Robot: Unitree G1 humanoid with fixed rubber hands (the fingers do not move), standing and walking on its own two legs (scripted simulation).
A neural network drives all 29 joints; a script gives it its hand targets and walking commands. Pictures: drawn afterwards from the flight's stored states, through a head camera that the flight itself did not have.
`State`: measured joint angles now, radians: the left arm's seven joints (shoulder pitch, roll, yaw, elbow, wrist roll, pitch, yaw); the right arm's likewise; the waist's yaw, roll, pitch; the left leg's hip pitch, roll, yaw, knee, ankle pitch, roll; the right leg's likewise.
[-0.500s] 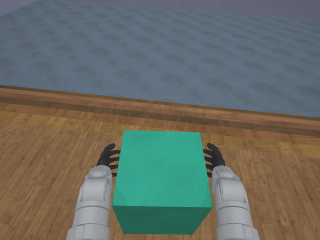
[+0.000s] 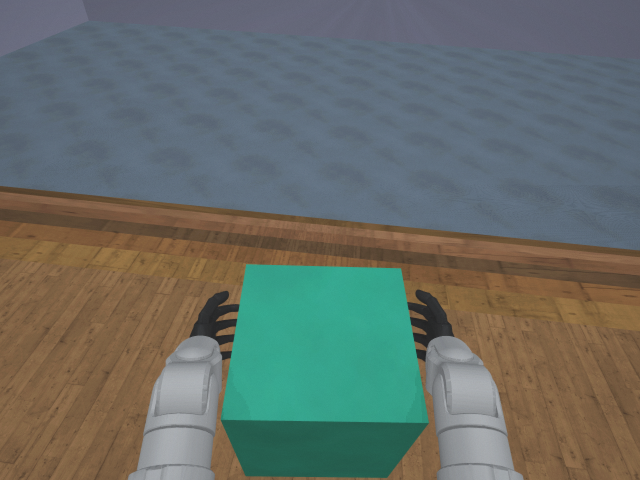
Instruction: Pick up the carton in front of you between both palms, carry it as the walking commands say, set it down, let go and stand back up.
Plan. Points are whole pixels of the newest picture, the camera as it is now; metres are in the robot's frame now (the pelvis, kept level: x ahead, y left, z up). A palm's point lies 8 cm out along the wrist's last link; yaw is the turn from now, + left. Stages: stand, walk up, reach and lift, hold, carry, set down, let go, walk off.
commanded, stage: hold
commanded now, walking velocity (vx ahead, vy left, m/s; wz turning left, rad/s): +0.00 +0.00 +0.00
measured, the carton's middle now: (320, 376) +0.29 +0.00 -0.03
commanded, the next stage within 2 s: carry in 0.22 s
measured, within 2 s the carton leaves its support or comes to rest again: neither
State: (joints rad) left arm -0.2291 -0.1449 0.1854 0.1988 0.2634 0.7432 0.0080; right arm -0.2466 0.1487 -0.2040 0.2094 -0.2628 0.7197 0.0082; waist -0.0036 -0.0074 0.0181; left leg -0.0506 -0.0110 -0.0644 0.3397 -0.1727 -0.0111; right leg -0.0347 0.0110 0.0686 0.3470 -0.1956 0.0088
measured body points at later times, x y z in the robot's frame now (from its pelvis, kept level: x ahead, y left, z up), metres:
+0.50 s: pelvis +0.03 -0.02 +0.00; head -0.01 -0.02 +0.45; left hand +0.33 +0.12 +0.08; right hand +0.32 -0.18 +0.08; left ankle +0.03 +0.11 -0.71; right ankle +0.00 -0.12 -0.75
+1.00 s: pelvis +0.29 -0.03 -0.01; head +0.25 -0.04 +0.44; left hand +0.54 +0.10 +0.08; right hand +0.52 -0.20 +0.08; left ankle +0.14 +0.09 -0.75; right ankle +0.42 -0.15 -0.73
